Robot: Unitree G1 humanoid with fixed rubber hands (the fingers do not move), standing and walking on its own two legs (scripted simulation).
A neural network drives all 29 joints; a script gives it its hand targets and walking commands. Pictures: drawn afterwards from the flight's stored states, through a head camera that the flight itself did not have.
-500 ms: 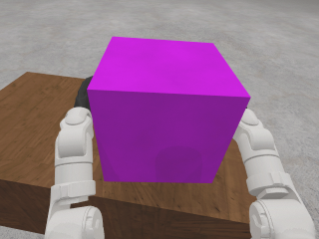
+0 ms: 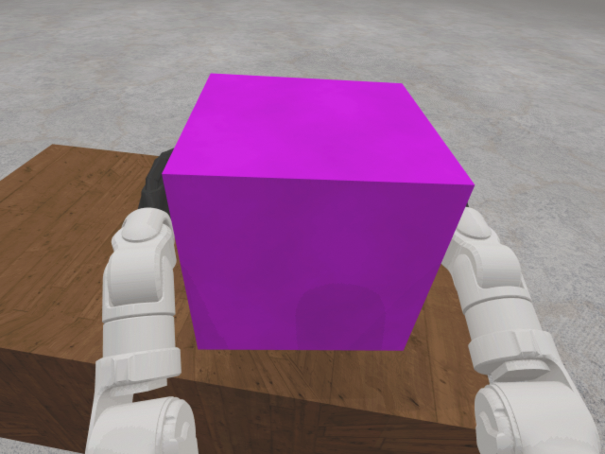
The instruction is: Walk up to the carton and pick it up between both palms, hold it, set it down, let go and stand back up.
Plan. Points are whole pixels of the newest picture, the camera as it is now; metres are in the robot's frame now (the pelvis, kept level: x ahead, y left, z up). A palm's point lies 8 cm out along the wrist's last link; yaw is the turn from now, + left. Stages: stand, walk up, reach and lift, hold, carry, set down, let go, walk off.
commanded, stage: hold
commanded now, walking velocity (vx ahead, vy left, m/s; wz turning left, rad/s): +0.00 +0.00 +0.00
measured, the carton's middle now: (305, 209) +0.40 +0.01 +0.16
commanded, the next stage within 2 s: none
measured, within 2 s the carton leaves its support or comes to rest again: neither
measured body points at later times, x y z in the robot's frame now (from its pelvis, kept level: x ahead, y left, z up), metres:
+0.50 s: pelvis +0.01 +0.00 +0.00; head -0.03 +0.02 +0.45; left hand +0.38 +0.17 +0.18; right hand +0.38 -0.20 +0.18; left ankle +0.01 +0.13 -0.75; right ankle +0.03 -0.13 -0.75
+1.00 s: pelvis +0.01 +0.00 +0.00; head -0.04 +0.02 +0.45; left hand +0.37 +0.18 +0.18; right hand +0.38 -0.19 +0.18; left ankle +0.01 +0.13 -0.75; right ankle +0.03 -0.13 -0.75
